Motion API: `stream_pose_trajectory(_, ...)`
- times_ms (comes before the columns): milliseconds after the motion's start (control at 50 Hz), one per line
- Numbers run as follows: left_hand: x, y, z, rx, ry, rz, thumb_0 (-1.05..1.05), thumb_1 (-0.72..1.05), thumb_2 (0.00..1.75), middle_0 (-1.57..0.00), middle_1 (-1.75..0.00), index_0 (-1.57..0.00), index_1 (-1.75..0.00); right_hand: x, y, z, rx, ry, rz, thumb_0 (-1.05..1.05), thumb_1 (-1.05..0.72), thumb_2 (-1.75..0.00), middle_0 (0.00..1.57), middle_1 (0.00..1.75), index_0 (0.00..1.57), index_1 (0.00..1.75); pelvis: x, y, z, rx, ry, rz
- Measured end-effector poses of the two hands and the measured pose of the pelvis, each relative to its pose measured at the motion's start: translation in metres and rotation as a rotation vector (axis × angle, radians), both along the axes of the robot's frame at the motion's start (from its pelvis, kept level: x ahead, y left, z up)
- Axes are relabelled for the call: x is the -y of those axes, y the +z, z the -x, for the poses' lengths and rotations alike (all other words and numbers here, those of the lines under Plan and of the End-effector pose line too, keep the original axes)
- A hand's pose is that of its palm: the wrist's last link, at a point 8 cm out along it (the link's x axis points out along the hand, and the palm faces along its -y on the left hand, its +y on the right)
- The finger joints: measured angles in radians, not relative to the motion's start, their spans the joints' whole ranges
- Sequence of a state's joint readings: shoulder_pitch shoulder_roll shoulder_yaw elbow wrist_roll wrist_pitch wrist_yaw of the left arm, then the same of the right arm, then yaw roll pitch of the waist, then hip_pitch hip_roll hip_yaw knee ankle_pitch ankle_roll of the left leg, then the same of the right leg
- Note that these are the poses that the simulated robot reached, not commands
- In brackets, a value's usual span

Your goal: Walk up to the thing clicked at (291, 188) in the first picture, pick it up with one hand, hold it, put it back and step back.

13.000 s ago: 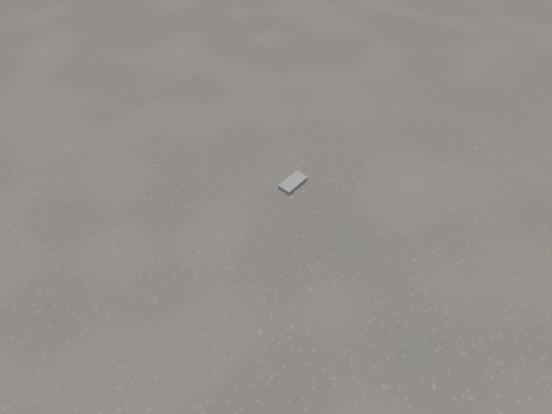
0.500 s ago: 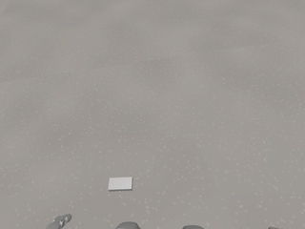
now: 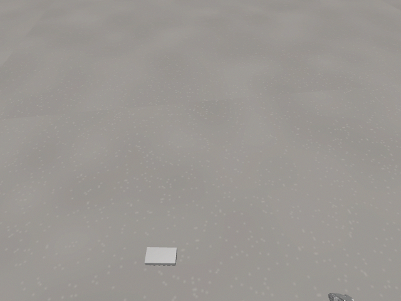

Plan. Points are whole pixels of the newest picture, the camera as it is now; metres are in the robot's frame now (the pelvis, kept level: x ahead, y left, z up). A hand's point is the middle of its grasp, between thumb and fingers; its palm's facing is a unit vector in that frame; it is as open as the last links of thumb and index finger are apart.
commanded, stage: walk up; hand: left
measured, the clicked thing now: (161, 255) +0.45 +0.23 -0.77
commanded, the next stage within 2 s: stand in 0.62 s
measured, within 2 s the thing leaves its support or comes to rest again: neither
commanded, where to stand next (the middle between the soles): +0.07 -0.01 m, yaw +0 degrees
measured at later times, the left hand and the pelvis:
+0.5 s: hand out of the picture +0.08 +0.26 -0.16, palm faces -0.01 -0.95 -0.32, open 7.4 cm; pelvis +0.01 +0.01 +0.00, yaw +0 degrees
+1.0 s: hand out of the picture +0.10 +0.26 -0.15, palm faces -0.03 -0.94 -0.34, open 7.4 cm; pelvis +0.02 +0.00 +0.00, yaw +0 degrees
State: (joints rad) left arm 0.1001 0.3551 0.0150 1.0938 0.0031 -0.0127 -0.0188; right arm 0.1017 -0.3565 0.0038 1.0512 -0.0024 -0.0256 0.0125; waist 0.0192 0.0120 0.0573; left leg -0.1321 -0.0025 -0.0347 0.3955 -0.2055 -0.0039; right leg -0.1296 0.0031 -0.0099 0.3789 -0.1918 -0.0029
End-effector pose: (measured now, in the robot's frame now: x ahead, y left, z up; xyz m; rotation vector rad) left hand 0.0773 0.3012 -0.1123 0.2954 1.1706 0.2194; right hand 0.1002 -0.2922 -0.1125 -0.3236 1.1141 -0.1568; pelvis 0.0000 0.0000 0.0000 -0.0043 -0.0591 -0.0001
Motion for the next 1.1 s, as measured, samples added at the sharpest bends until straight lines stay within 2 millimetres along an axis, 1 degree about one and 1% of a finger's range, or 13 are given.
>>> stream_pose_trajectory(100,-0.002,-0.002,0.006,-0.021,0.007,0.005,0.01,0.9,0.9,-0.2,-0.3,-0.21,-0.3,-0.001,0.001,0.004,-0.023,-0.005,0.003,0.0,-0.9,-0.89,0.2,0.3,0.2,0.3,-0.002,0.002,0.001,-0.004,0.0,0.002)
stream_pose_trajectory(240,-0.001,-0.007,0.012,-0.059,0.009,0.022,0.01,0.9,0.9,-0.2,-0.3,-0.21,-0.3,-0.003,0.0,0.018,-0.073,-0.025,0.009,0.0,-0.9,-0.89,0.2,0.3,0.2,0.3,-0.005,0.003,0.0,-0.013,0.0,0.001)
stream_pose_trajectory(340,0.001,-0.009,0.012,-0.078,0.006,0.029,0.01,0.9,0.9,-0.2,-0.3,-0.21,-0.3,-0.004,-0.002,0.026,-0.102,-0.045,0.009,0.0,-0.9,-0.89,0.2,0.3,0.2,0.3,-0.007,0.004,-0.003,-0.017,-0.002,0.0)
stream_pose_trajectory(420,0.001,-0.008,0.009,-0.084,0.003,0.027,0.01,0.9,0.9,-0.2,-0.3,-0.21,-0.3,-0.005,-0.003,0.028,-0.111,-0.056,0.006,0.0,-0.9,-0.89,0.2,0.3,0.2,0.3,-0.008,0.004,-0.006,-0.019,-0.002,-0.001)
stream_pose_trajectory(700,0.0,-0.003,-0.012,-0.052,-0.021,0.007,0.01,0.9,0.9,-0.2,-0.3,-0.21,-0.3,-0.005,-0.005,0.018,-0.098,-0.057,-0.001,0.0,-0.9,-0.89,0.2,0.3,0.2,0.3,-0.008,0.004,-0.012,-0.027,0.0,-0.003)
stream_pose_trajectory(1100,0.003,-0.003,-0.017,-0.067,-0.022,0.001,0.01,0.9,0.9,-0.2,-0.3,-0.21,-0.3,0.003,-0.004,0.004,-0.104,-0.049,0.011,0.0,-0.9,-0.89,0.2,0.3,0.2,0.3,-0.003,0.005,-0.024,-0.032,0.003,-0.003)
